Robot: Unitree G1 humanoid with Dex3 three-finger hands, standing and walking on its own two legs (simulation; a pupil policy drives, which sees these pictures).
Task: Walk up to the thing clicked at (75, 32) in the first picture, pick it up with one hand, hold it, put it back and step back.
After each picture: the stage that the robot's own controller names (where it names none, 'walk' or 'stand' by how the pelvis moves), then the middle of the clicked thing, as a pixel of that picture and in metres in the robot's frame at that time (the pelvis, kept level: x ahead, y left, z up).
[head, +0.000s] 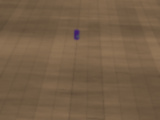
stand; (76, 34) +1.53 +0.04 -0.72
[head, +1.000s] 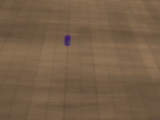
walk; (67, 40) +1.40 +0.10 -0.72
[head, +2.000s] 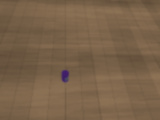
walk; (65, 76) +0.85 +0.11 -0.72
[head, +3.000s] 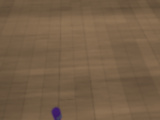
walk; (56, 114) +0.49 +0.19 -0.69
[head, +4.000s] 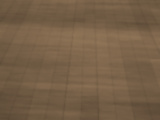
stand; out of the picture +0.35 +0.17 -0.71
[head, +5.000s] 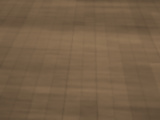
stand; out of the picture +0.33 +0.18 -0.72
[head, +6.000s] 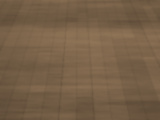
stand; out of the picture +0.32 +0.20 -0.72
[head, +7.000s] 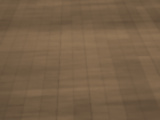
stand; out of the picture +0.31 +0.21 -0.72
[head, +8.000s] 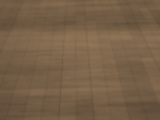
stand; out of the picture +0.32 +0.20 -0.73
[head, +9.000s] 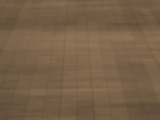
stand; out of the picture +0.31 +0.20 -0.73
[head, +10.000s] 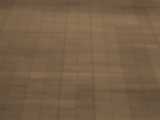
go down; out of the picture +0.34 +0.18 -0.71
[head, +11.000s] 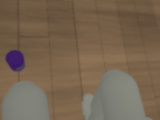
go down; (16, 61) +0.44 +0.19 -0.30
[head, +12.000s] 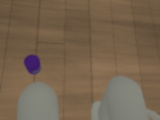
close in; (33, 65) +0.44 +0.17 -0.31
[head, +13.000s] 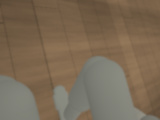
close in; out of the picture +0.44 +0.22 -0.23
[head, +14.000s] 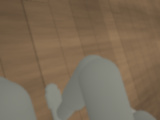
close; out of the picture +0.42 +0.23 -0.23
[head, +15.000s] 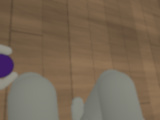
lift; out of the picture +0.35 +0.23 -0.15
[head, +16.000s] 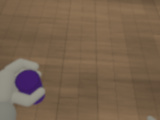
lift; (31, 88) +0.32 +0.17 +0.02
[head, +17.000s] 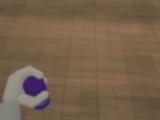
hold; (37, 93) +0.32 +0.16 +0.01
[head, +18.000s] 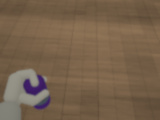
hold; (38, 92) +0.32 +0.16 +0.00
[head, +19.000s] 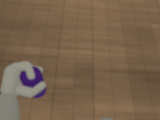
crouch; (34, 83) +0.36 +0.16 -0.05
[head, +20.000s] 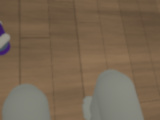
lower; out of the picture +0.48 +0.21 -0.10
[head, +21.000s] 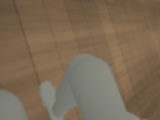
lower; out of the picture +0.45 +0.24 -0.24
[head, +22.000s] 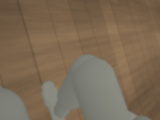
lower; out of the picture +0.45 +0.24 -0.24
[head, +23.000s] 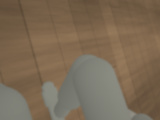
lower; out of the picture +0.45 +0.23 -0.24
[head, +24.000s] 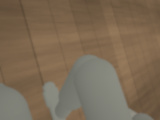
lower; out of the picture +0.44 +0.23 -0.24
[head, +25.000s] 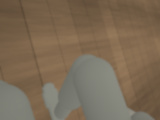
open; out of the picture +0.43 +0.21 -0.24
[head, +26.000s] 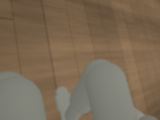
stand; out of the picture +0.43 +0.20 -0.24
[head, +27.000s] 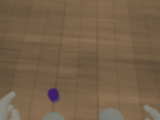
walk; (53, 95) +0.40 +0.14 -0.53
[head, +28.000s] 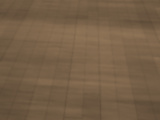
stand; out of the picture +0.37 +0.14 -0.66
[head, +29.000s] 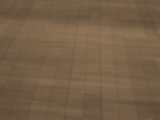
stand; out of the picture +0.36 +0.14 -0.67
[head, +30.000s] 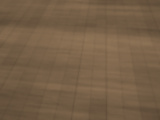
stand; out of the picture +0.39 +0.13 -0.72
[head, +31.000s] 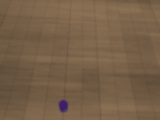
walk; (63, 106) +0.43 +0.10 -0.70
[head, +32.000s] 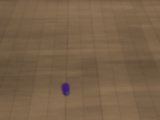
walk; (65, 89) +0.64 +0.15 -0.70
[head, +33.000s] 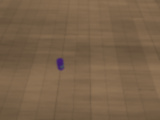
stand; (60, 64) +0.95 +0.22 -0.69
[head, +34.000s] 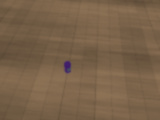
stand; (67, 67) +0.97 +0.14 -0.72
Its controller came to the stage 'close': yes
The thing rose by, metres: 0.72
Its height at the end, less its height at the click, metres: +0.00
